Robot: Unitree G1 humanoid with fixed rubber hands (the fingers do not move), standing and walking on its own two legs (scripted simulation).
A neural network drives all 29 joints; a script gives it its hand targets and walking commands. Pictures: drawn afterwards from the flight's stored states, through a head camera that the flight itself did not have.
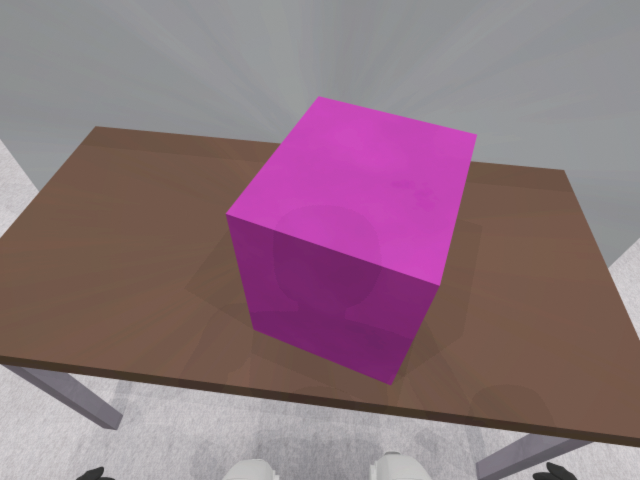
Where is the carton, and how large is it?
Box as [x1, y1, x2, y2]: [226, 96, 476, 384]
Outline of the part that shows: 318,96 226,213 253,329 390,384 439,286 476,134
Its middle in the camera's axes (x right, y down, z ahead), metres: +0.05 +0.00 +0.57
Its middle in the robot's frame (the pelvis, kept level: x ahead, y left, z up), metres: +0.43 -0.03 +0.03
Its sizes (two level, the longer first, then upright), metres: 0.261 0.231 0.273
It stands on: a table, 0.62 m high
